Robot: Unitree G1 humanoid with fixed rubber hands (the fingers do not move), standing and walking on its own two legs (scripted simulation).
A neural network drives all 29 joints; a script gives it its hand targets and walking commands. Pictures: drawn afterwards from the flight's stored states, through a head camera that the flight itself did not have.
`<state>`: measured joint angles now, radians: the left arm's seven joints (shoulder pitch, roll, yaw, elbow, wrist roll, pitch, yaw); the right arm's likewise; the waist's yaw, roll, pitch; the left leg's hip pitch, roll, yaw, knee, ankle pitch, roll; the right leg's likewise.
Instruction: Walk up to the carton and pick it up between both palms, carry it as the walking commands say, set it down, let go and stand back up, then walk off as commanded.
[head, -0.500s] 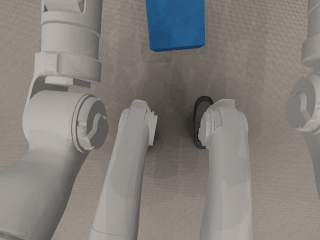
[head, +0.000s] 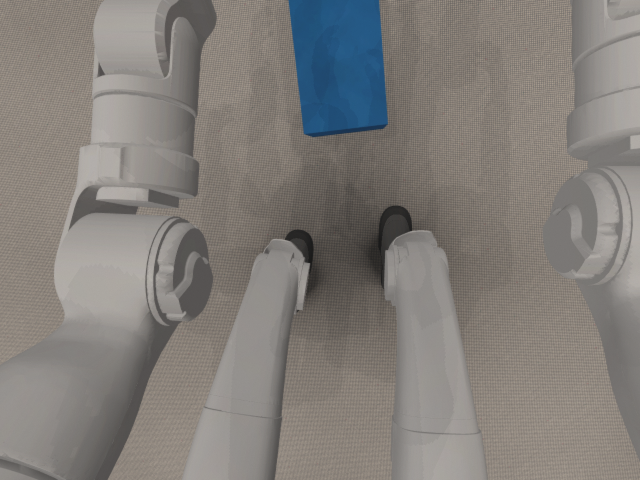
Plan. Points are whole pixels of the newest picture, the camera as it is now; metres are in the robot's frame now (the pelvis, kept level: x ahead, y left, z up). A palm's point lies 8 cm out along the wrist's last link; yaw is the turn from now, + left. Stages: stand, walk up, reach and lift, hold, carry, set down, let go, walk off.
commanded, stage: set down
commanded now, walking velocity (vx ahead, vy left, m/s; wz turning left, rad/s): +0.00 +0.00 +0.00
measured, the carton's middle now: (339, 51) +0.59 +0.02 -0.56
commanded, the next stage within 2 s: let go in 0.08 s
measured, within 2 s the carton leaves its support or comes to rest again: neither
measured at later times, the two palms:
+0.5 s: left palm (60, 100) +0.44 +0.20 -0.04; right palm (569, 92) +0.44 -0.17 -0.06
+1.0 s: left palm out of the picture +0.31 +0.23 +0.05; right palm out of the picture +0.30 -0.22 +0.03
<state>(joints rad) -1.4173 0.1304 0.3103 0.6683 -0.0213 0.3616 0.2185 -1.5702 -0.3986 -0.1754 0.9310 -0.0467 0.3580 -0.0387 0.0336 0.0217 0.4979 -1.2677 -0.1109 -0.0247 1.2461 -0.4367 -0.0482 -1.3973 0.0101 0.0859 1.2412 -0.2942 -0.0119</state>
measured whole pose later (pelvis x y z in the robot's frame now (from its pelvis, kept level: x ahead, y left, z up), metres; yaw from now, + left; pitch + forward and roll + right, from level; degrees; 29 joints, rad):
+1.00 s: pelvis +0.10 +0.01 +0.12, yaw -2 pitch +8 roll +1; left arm 0.06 0.13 0.13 0.46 -0.01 0.06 -0.06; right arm 0.07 -0.17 -0.09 0.45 -0.07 0.10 0.03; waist 0.03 0.02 0.08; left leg -0.40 -0.06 -0.08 0.61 -0.34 -0.01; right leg -0.53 0.01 0.05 0.63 -0.24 0.00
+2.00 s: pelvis +0.13 +0.02 +0.13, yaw -2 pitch +0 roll +0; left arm 0.19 0.21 0.12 0.61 -0.01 0.03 -0.01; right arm 0.18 -0.32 -0.07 0.62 -0.04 0.02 0.01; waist 0.03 0.02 0.02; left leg -0.18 -0.06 -0.09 0.55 -0.37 0.02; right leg -0.30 0.01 0.04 0.57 -0.28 0.00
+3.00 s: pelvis +0.11 +0.02 +0.13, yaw -2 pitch -1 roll +0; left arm 0.19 0.21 0.12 0.66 -0.01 -0.02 0.00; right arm 0.18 -0.33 -0.06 0.70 -0.04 -0.01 -0.01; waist 0.03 0.02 -0.04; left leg -0.18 -0.06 -0.09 0.55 -0.35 0.02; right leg -0.30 0.01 0.04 0.57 -0.25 0.00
